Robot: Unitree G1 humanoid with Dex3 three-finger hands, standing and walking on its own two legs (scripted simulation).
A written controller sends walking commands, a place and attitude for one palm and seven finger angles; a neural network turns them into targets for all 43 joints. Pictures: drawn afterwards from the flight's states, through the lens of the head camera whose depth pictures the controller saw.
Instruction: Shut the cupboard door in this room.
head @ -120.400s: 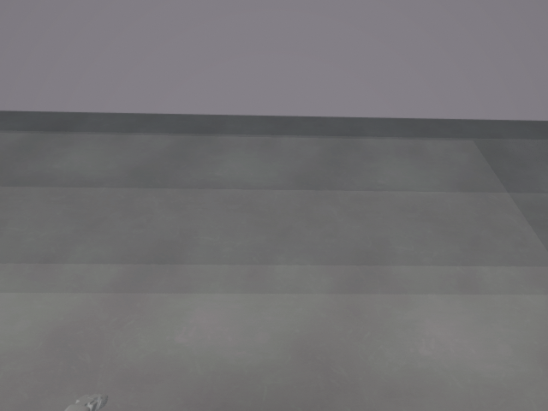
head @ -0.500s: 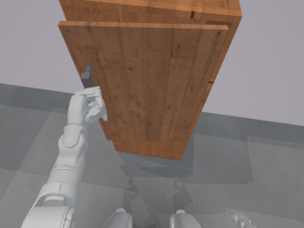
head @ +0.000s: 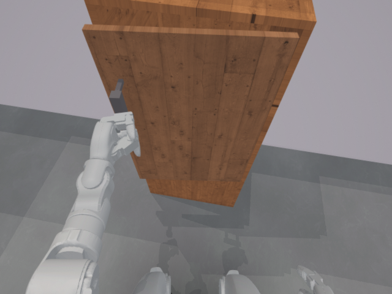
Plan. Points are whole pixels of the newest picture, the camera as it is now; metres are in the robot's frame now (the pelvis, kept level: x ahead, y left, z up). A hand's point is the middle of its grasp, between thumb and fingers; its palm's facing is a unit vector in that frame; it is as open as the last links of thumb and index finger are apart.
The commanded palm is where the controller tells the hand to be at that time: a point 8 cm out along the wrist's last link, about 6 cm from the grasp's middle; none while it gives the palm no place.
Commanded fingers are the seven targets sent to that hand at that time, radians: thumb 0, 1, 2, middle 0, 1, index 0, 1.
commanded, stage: push the door shut along its arc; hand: left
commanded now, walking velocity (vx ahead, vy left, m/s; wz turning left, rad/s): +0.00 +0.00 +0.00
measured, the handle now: (124, 108) +0.50 +0.17 +0.06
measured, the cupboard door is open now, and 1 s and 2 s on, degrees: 9 0 0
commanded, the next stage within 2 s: pull the fist back off the door in 0.74 s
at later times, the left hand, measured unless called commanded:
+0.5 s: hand (137, 118) +0.47 +0.13 +0.06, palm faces -0.19 -0.98 -0.03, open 3.1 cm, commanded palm +0.47 +0.17 +0.06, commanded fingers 0.00 0.90 0.90 -1.30 -1.50 -1.30 -1.50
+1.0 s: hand (146, 112) +0.49 +0.11 +0.06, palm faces +0.01 -1.00 +0.01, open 3.2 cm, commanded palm +0.49 +0.14 +0.06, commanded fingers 0.00 0.90 0.90 -1.30 -1.50 -1.30 -1.50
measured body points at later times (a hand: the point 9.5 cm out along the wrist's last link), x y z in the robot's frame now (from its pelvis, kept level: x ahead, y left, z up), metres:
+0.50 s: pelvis -0.01 +0.01 -0.02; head +0.10 +0.02 +0.42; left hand +0.47 +0.19 +0.06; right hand +0.03 -0.26 -0.13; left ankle +0.04 +0.11 -0.67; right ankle +0.02 -0.11 -0.67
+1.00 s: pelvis -0.04 +0.01 -0.03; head +0.08 +0.04 +0.40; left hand +0.48 +0.17 +0.06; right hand +0.01 -0.26 -0.14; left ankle +0.04 +0.11 -0.67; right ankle +0.02 -0.11 -0.67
